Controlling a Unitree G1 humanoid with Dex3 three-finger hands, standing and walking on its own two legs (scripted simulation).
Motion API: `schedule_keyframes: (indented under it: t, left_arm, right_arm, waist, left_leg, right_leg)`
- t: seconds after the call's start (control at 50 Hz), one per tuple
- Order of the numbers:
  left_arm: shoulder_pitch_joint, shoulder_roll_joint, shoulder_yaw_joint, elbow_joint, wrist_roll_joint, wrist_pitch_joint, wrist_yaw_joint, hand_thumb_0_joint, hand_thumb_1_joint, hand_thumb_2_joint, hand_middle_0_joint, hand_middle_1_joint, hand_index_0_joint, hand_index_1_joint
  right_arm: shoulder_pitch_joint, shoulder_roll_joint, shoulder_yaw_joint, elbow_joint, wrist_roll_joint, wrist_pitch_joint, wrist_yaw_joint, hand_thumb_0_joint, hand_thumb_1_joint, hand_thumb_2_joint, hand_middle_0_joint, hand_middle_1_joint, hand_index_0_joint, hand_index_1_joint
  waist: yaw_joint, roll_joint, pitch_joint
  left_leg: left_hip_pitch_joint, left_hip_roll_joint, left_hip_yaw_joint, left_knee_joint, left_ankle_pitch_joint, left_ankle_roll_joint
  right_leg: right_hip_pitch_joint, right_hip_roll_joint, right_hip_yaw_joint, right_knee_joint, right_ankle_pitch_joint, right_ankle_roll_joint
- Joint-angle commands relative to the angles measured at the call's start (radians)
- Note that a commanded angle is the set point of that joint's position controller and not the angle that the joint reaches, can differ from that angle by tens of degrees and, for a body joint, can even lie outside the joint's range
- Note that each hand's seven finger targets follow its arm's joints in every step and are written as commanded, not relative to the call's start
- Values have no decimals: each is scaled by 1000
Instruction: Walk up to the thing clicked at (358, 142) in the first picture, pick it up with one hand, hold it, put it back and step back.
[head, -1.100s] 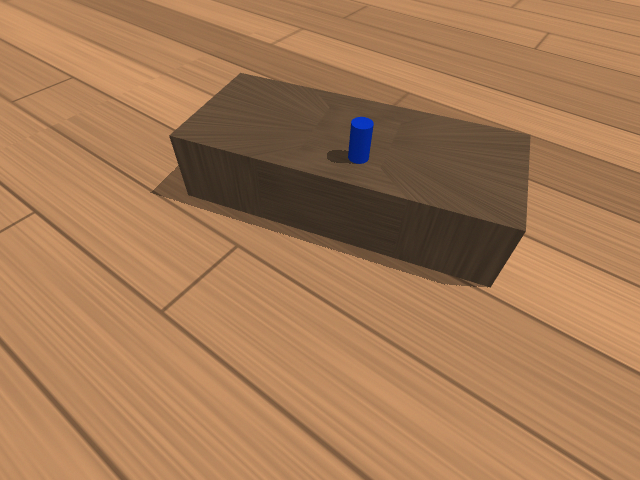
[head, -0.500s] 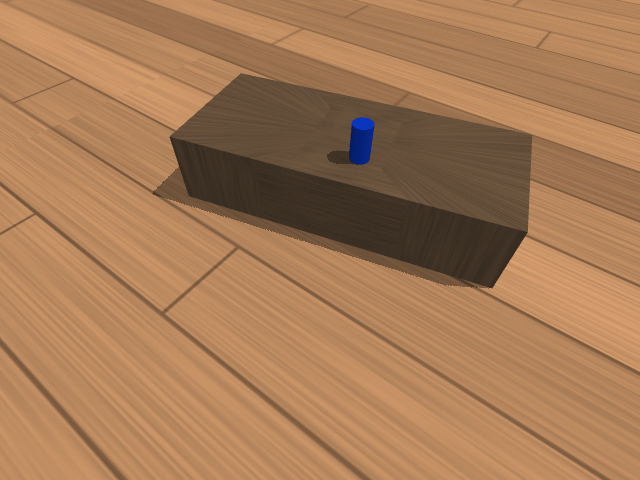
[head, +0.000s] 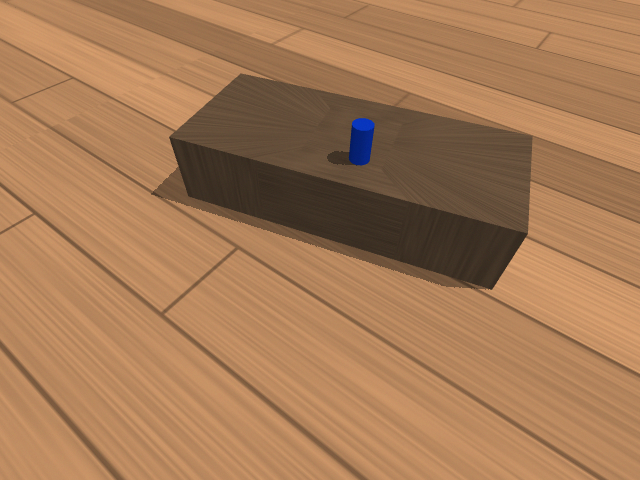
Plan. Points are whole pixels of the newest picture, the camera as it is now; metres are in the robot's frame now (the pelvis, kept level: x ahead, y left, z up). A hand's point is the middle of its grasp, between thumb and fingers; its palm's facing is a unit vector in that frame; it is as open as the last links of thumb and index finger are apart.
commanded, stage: stand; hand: left
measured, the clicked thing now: (361, 142) +1.27 -0.15 -0.38
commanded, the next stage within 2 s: walk up in 0.02 s
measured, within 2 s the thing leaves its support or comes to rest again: neither
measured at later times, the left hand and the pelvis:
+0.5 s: hand (187, 460) +0.18 +0.19 -0.14, palm faces -0.16 -0.91 -0.39, open 7.4 cm; pelvis +0.11 -0.08 -0.02, yaw -11 degrees
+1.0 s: hand (257, 267) +0.51 +0.13 -0.14, palm faces -0.40 -0.82 -0.41, open 7.4 cm; pelvis +0.31 -0.10 -0.02, yaw -19 degrees
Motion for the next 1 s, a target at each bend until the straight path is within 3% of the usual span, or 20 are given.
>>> schedule_keyframes:
  t: [0.0,0.04,0.08,0.14,0.2,0.26,0.28,0.3,0.32,0.36,0.44,0.56,0.64,0.66,0.68,0.7,0.74,0.82,0.88,0.98]
  left_arm:
    - [33,287,109,-144,21,-23,-14,0,900,900,-200,-300,-200,-300]
    - [-114,243,112,-192,28,-13,-37,0,900,900,-200,-300,-200,-300]
    - [-120,246,113,-241,30,-18,-46,0,900,900,-200,-300,-200,-300]
    - [41,247,120,-224,16,-21,-78,0,900,900,-200,-300,-200,-300]
    - [67,240,133,-233,21,-23,-98,0,900,900,-200,-300,-200,-300]
    - [269,267,157,-180,27,-36,-76,0,900,900,-200,-300,-200,-300]
    - [402,320,183,-154,29,-45,-54,0,900,900,-200,-300,-200,-300]
    - [451,418,203,-179,31,-55,-35,0,900,900,-200,-300,-200,-300]
    - [347,451,190,-235,20,-59,-40,0,900,900,-200,-300,-200,-300]
    - [206,401,175,-279,-6,-60,-32,0,900,900,-200,-300,-200,-300]
    - [193,338,151,-298,-1,-75,-27,0,900,900,-200,-300,-200,-300]
    - [194,354,153,-345,4,-90,-29,0,900,900,-200,-300,-200,-300]
    - [150,318,133,-364,11,-86,-25,0,900,900,-200,-300,-200,-300]
    - [189,265,114,-368,15,-87,-23,0,900,900,-200,-300,-200,-300]
    - [249,164,88,-370,1,-88,-22,0,900,900,-200,-300,-200,-300]
    - [280,244,101,-355,-4,-85,-7,0,900,900,-200,-300,-200,-300]
    - [237,325,112,-332,-5,-85,-4,0,900,900,-200,-300,-200,-300]
    - [237,267,108,-308,-16,-79,-33,0,900,900,-200,-300,-200,-300]
    - [156,248,107,-346,-8,-78,-47,0,900,900,-200,-300,-200,-300]
    - [257,262,131,-299,-1,-90,-36,0,900,900,-200,-300,-200,-300]
  right_arm:
    - [25,-310,-112,-137,-24,-51,-1,0,-900,-900,200,300,200,300]
    - [148,-352,-150,-108,-27,-60,2,0,-900,-900,200,300,200,300]
    - [112,-380,-165,-163,-31,-73,6,0,-900,-900,200,300,200,300]
    - [2,-343,-156,-232,-40,-83,14,0,-900,-900,200,300,200,300]
    - [-20,-328,-156,-263,-47,-79,29,0,-900,-900,200,300,200,300]
    - [-21,-292,-143,-280,-42,-58,32,0,-900,-900,200,300,200,300]
    - [10,-234,-121,-285,-42,-51,34,0,-900,-900,200,300,200,300]
    - [3,-164,-94,-330,-26,-48,40,0,-900,-900,200,300,200,300]
    - [-2,-255,-116,-338,-21,-45,35,0,-900,-900,200,300,200,300]
    - [39,-312,-130,-287,-8,-42,39,0,-900,-900,200,300,200,300]
    - [147,-278,-128,-259,-15,-41,57,0,-900,-900,200,300,200,300]
    - [72,-273,-145,-329,-28,-51,76,0,-900,-900,200,300,200,300]
    - [225,-277,-165,-302,-26,-76,64,0,-900,-900,200,300,200,300]
    - [346,-318,-181,-275,-31,-85,51,0,-900,-900,200,300,200,300]
    - [402,-384,-195,-287,-44,-97,38,0,-900,-900,200,300,200,300]
    - [325,-426,-194,-320,-16,-98,38,0,-900,-900,200,300,200,300]
    - [214,-374,-176,-353,4,-92,39,0,-900,-900,200,300,200,300]
    - [203,-329,-145,-353,-10,-92,34,0,-900,-900,200,300,200,300]
    - [230,-340,-147,-363,-17,-89,37,0,-900,-900,200,300,200,300]
    - [174,-305,-130,-399,-1,-67,43,0,-900,-900,200,300,200,300]
  waist:
    - [-34,-22,-157]
    - [-129,128,10]
    - [-102,106,117]
    - [-4,128,48]
    - [1,174,42]
    - [91,-28,-30]
    - [154,-233,-75]
    - [170,-453,-38]
    - [107,-292,-4]
    - [38,-82,66]
    - [5,-137,56]
    - [15,-109,61]
    - [-86,-31,-2]
    - [-145,125,-77]
    - [-139,362,-112]
    - [-94,263,-82]
    - [-45,92,33]
    - [-29,168,26]
    - [-52,180,-5]
    - [40,66,-78]
  left_leg:
    - [149,90,-47,69,-297,97]
    - [238,263,-263,-100,-593,193]
    - [104,465,-422,-208,-536,292]
    - [43,363,-208,-184,-426,241]
    - [-97,244,5,-98,-334,172]
    - [-260,163,113,251,-330,132]
    - [-367,92,161,560,-328,107]
    - [-587,-39,121,821,-450,56]
    - [-582,-2,-9,877,-404,36]
    - [-559,96,-56,872,-255,40]
    - [-410,114,-29,652,-165,31]
    - [-312,101,17,401,-58,11]
    - [31,36,83,258,-54,29]
    - [186,69,-6,166,-173,68]
    - [262,298,-375,21,-349,130]
    - [185,443,-689,-132,-477,226]
    - [-7,408,-497,-94,-422,268]
    - [-72,280,-135,-31,7,245]
    - [-48,276,-73,-6,110,258]
    - [-219,217,35,229,-1,170]
  right_leg:
    - [-98,-55,121,55,-250,-62]
    - [-522,-9,28,336,-329,-42]
    - [-637,-100,106,583,-282,-29]
    - [-470,-137,76,509,-221,-16]
    - [-237,-92,-22,351,-144,-8]
    - [92,-13,-86,248,-37,-10]
    - [222,-14,-8,182,-176,-28]
    - [205,-234,467,-67,-520,-109]
    - [60,-388,801,-206,-653,-245]
    - [-18,-337,638,-171,-610,-241]
    - [-132,-218,347,-100,-322,-205]
    - [-218,-208,270,-82,-335,-196]
    - [-371,-142,166,174,-178,-149]
    - [-418,-74,105,471,-46,-114]
    - [-565,66,55,775,-267,-59]
    - [-636,83,94,887,-353,-55]
    - [-592,-28,130,909,-244,-53]
    - [-450,-63,52,634,-209,-16]
    - [-382,-63,-5,470,-166,-14]
    - [2,9,-71,235,45,-42]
